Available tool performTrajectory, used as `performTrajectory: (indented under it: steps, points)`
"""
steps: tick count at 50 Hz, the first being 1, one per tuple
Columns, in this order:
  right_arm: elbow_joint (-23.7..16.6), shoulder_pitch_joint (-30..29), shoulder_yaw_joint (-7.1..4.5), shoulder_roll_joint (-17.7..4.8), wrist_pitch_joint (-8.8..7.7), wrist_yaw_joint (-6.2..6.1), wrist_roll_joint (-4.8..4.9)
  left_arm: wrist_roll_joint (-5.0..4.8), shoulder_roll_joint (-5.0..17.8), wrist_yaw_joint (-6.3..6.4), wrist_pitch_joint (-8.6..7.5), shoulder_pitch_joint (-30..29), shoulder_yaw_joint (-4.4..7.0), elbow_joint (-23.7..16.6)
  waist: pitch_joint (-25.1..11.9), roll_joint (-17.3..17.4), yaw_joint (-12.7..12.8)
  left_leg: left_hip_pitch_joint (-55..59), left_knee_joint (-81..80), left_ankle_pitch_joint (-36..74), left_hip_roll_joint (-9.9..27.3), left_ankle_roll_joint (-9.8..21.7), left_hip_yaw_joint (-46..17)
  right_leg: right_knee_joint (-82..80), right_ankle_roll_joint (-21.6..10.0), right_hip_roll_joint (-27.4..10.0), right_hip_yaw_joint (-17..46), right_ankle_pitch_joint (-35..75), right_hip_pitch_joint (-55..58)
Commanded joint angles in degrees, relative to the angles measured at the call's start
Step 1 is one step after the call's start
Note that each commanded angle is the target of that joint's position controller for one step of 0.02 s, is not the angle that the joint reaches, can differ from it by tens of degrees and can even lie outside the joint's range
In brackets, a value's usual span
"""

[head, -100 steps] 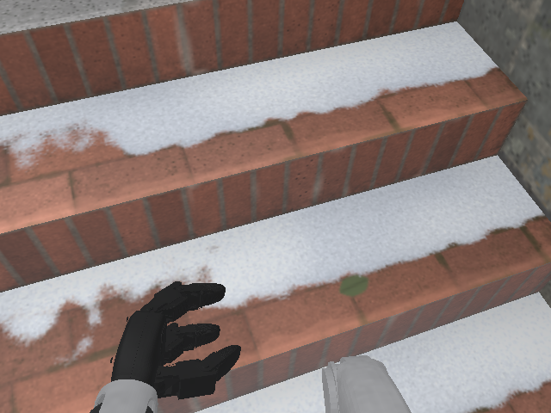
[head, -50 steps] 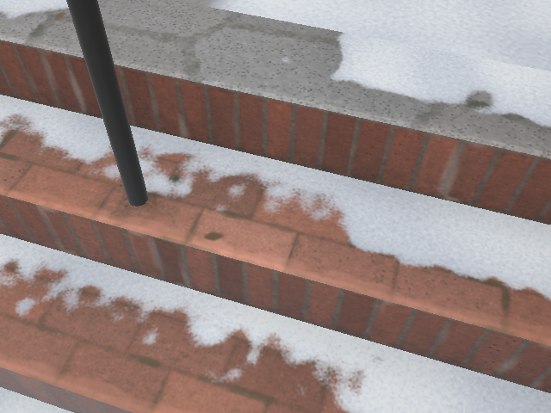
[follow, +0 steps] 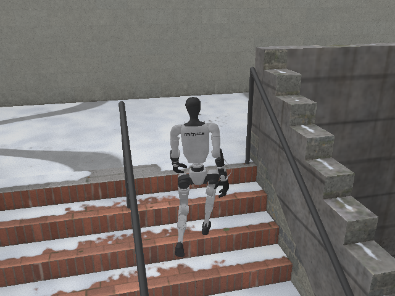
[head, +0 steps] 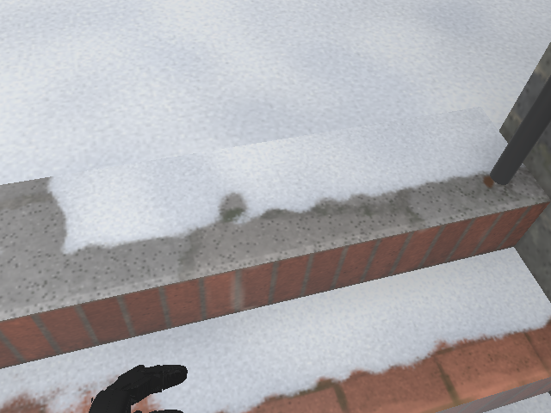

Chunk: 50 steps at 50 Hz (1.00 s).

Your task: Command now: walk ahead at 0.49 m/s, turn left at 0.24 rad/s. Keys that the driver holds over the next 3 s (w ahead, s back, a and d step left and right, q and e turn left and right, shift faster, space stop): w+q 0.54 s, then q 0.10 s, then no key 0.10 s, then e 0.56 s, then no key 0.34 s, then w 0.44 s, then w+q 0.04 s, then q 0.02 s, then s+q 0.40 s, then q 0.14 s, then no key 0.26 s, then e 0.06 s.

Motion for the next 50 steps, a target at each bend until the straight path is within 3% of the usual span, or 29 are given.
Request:
performTrajectory:
  steps: [1, 3, 5, 9, 12, 15, 16, 17, 19, 20, 21, 22, 23, 24, 25, 27, 29, 32, 34, 36, 38, 40, 41, 44, 45, 46, 47, 48, 50]
  points:
    - [-15.66, -14.33, -1.83, -3.11, -0.41, -0.54, -3.03, -0.93, 9.05, -0.01, -3.01, 11.08, 4.93, 5.63, -12.33, 4.34, 5.84, -31.21, 41.70, 0.40, -2.02, 3.10, -0.97, -46.01, -7.54, -20.26, 47.17, -19.75, 31.10]
    - [-16.46, -11.70, 0.32, 2.06, 1.21, -1.24, -2.69, 0.79, -0.16, 0.17, -4.88, 12.60, 2.16, 13.24, -1.90, 3.09, -0.03, -36.41, 44.99, -3.66, -2.42, 5.28, -2.77, -46.18, -4.17, -17.79, 32.81, -8.65, 21.40]
    - [-16.63, -12.26, 1.78, 4.55, 3.31, -1.21, -1.59, 1.74, -2.88, 0.02, -6.70, 17.32, 1.02, 17.14, -0.51, 1.43, -1.16, -44.12, 49.09, -2.32, -3.42, 6.85, -4.23, -48.55, -1.23, -17.09, 22.94, 3.53, 23.49]
    - [-20.26, -23.14, 3.17, 5.37, 5.90, -3.48, -1.34, 1.88, 2.38, -1.48, -9.34, 21.65, 0.69, 20.34, 1.94, 0.45, -1.33, -58.36, 63.06, -11.21, -6.83, 6.68, 0.23, -55.67, -0.12, -18.30, 12.51, 12.83, 26.69]
    - [-26.03, -31.51, 4.46, 4.22, 7.10, -4.26, -2.11, 0.84, 3.91, -1.63, -8.78, 22.61, 0.41, 22.06, 5.44, 2.07, -3.25, -61.27, 47.12, -12.83, -4.12, 6.85, 1.45, -58.68, 3.89, -12.38, 4.17, 4.93, 25.88]
    - [-28.29, -37.62, 4.81, 0.99, 8.74, -2.65, -1.30, -0.02, 8.06, 1.24, -8.86, 29.46, 0.64, 22.43, 1.33, -2.99, 1.37, -50.51, 29.92, -12.18, -2.67, 5.79, 13.85, -69.39, 0.06, -11.64, 1.31, 18.61, 30.84]
    - [-28.35, -38.65, 5.20, 2.41, 8.63, -2.29, -1.65, -0.44, 9.77, 2.46, -8.63, 31.18, 0.95, 22.58, -1.71, -4.18, 1.76, -49.00, 27.57, -15.21, -1.17, 7.00, 14.11, -70.61, -0.72, -13.23, 0.21, 29.97, 39.46]
    - [-24.76, -33.60, 5.08, 1.05, 8.59, -2.15, -0.51, -1.80, 8.15, 2.91, -8.42, 26.32, 0.26, 20.60, -4.73, -1.49, -0.50, -34.16, 15.29, -17.55, -2.97, 8.16, 19.32, -66.37, 0.42, -9.60, -7.63, 56.67, 37.63]
    - [-21.63, -25.48, 4.68, 0.40, 9.26, -2.98, -0.41, -3.87, 14.45, 4.26, -8.49, 27.44, 1.39, 17.55, -13.14, -9.03, -3.16, -19.45, 5.04, -20.69, -7.60, 8.69, 22.70, -52.49, -1.95, -15.84, -4.85, 110.24, 44.75]
    - [-19.92, -18.48, 3.77, -1.83, 9.21, -3.07, -1.35, -4.25, 16.73, 3.85, -8.08, 26.36, 2.31, 16.04, -19.04, -11.21, -5.25, -14.57, -0.90, -25.33, -9.71, 9.50, 20.58, -41.65, -2.54, -17.69, -3.69, 116.56, 51.30]
    - [-18.87, -14.09, 2.33, -5.11, 8.34, -2.87, -1.66, -4.29, 18.46, 2.18, -7.31, 25.58, 3.24, 14.14, -23.38, -13.11, -5.43, -7.32, -13.67, -29.00, -12.82, 9.74, 17.66, -28.88, -2.83, -17.65, -2.84, 111.60, 54.49]
    - [-19.04, -13.63, 0.31, -8.94, 7.71, -2.12, -1.85, -2.54, 17.94, 1.23, -7.62, 26.07, 3.73, 11.80, -24.74, -12.85, -5.58, 0.77, -23.08, -30.11, -12.02, 10.44, 4.48, -14.61, -1.26, -16.51, -0.25, 89.94, 47.11]
    - [-16.79, -13.79, -2.57, -17.00, 8.98, -2.35, -1.53, -1.16, 11.36, -1.66, -8.22, 18.89, 3.02, 3.83, -22.88, 6.90, -3.84, 13.02, -41.84, -37.23, 0.74, 17.48, -32.00, 10.60, 4.43, -2.74, 3.52, 31.07, 16.01]
    - [-18.20, -17.42, -4.54, -18.67, 10.42, -2.71, -1.75, 1.31, 10.11, -2.87, -8.58, 13.98, 3.81, 0.69, -23.56, 3.50, -3.83, 11.65, -59.11, -53.02, 6.32, 18.83, -56.63, 39.65, 6.30, 2.80, 16.93, 17.81, 3.24]
    - [-17.20, -20.64, -4.07, -16.60, 9.12, -2.86, -1.96, 2.68, 5.84, -2.89, -9.01, 12.24, 3.07, -3.05, -18.19, 1.02, -0.60, 8.68, -60.95, -46.37, 7.07, 15.38, -52.16, 53.16, 5.72, 0.91, 20.86, 22.58, -4.69]
    - [-8.65, -14.98, -2.38, -9.23, 6.06, -3.37, -2.62, 2.25, -1.29, -1.07, -8.80, 8.88, -0.10, -6.77, -2.61, -6.21, 3.47, -3.95, -52.69, -27.58, 4.69, 13.22, -33.66, 56.92, 3.40, -0.89, 18.42, 23.99, -13.35]
    - [-5.42, -12.46, -1.18, -4.77, 4.48, -2.79, -2.62, 1.98, -3.32, 0.45, -6.65, 11.96, -1.73, -6.42, 1.65, -6.57, 6.39, -8.15, -48.38, -6.50, -0.67, 9.58, -17.12, 56.66, 3.03, -2.15, 17.98, 20.74, -15.42]
    - [-4.39, -9.04, -0.31, -5.98, 2.97, -2.09, -2.47, 1.91, -2.12, 0.78, -4.38, 7.82, -2.54, -8.21, 3.60, -3.18, 6.08, -7.20, -50.06, 4.84, -0.99, 7.36, -11.02, 49.27, 4.54, -2.45, 14.71, 12.77, -22.41]
    - [-2.16, -2.74, -0.11, -7.49, 1.71, -1.72, -3.24, 1.78, -4.38, 1.96, -3.47, 0.82, -3.57, -10.31, 0.14, 1.70, 2.58, 0.75, -52.89, 12.77, 1.82, 7.58, -12.61, 61.21, 3.37, -0.77, 10.29, 5.90, -31.09]
    - [-1.61, -1.20, -0.27, -8.84, 1.78, -2.35, -2.33, 1.91, -4.51, 2.19, -3.33, -4.83, -4.07, -14.14, 0.99, 3.66, 2.23, 4.03, -55.29, 10.62, 2.21, 5.96, -12.45, 56.37, 2.26, -2.91, 11.85, 3.11, -34.77]
    - [-0.93, 1.36, -0.19, -8.45, 3.44, -4.35, -1.43, 1.56, -4.36, 1.39, -2.62, -11.74, -4.94, -17.15, -0.39, 2.93, 0.03, 4.36, -60.94, 14.45, 0.70, 5.60, -10.26, 39.79, 2.25, -3.30, 9.21, 4.06, -27.80]
    - [-2.45, 1.30, -1.16, -11.98, 4.41, -6.03, -1.65, 0.96, -5.68, 0.76, -1.67, -12.91, -5.74, -17.96, -4.72, 6.30, -0.15, 8.26, -68.77, 32.06, 3.65, 7.03, -5.92, 23.90, 0.94, -3.48, 6.97, 1.70, -12.77]
    - [-3.91, -0.53, -1.05, -11.87, 4.27, -6.01, -1.14, 0.09, -4.51, 0.29, -1.18, -7.95, -5.12, -14.39, -8.69, 4.01, 1.48, 8.71, -66.22, 48.32, 2.26, 5.83, 0.28, 15.70, -0.12, -1.15, 2.80, 0.46, -0.89]
    - [-6.48, -2.12, -2.64, -18.49, 2.63, -5.15, 0.75, -2.43, 2.98, 0.62, 0.89, 10.02, -1.86, -5.24, -21.05, 8.80, 9.01, 17.74, -49.27, 91.13, 6.04, 4.76, 1.16, 1.65, -0.24, 5.80, 0.87, 1.95, 20.68]
    - [-7.39, -5.56, -3.10, -19.23, 1.56, -3.63, 1.50, -1.94, 5.36, 0.77, -0.01, 16.98, -0.78, -3.85, -20.90, 9.14, 13.04, 18.56, -38.13, 88.19, 6.71, 3.21, 1.28, -13.38, -1.64, 5.30, 5.55, 8.34, 27.12]
    - [-8.19, -2.11, -2.87, -16.52, 0.59, -2.62, 2.02, -0.21, 9.20, 1.18, -0.79, 21.80, 0.85, -0.52, -24.75, 1.79, 12.45, 4.16, -22.12, 62.92, 2.50, 0.40, 0.64, -17.27, -7.39, -2.45, 24.23, 16.13, 41.51]
    - [-10.70, -4.98, -3.07, -14.50, 1.69, -0.69, 0.91, 0.25, 13.16, 1.89, 0.87, 21.90, 2.42, 1.68, -26.59, -18.45, 12.76, -10.27, 7.80, -10.53, -14.97, -3.54, 4.07, -38.15, -19.13, -13.97, 54.39, 37.74, 44.85]
    - [-12.25, -3.57, -2.15, -10.41, 2.36, -0.12, -3.34, -1.31, 10.89, 2.33, 1.11, 13.30, 2.50, 0.07, -26.50, -11.40, 6.87, -16.52, 28.29, -13.15, -12.15, -3.16, -3.45, -42.21, -19.19, -13.88, 64.19, 31.22, 39.30]
    - [-17.84, -11.69, -0.18, -5.46, 3.72, -1.74, -4.70, -0.91, 6.59, 2.67, -0.19, 6.46, 2.35, 1.96, -9.50, 3.37, 2.09, -28.48, 37.87, -10.53, -8.03, -0.37, -1.90, -40.12, -12.77, -9.75, 52.46, 5.62, 24.47]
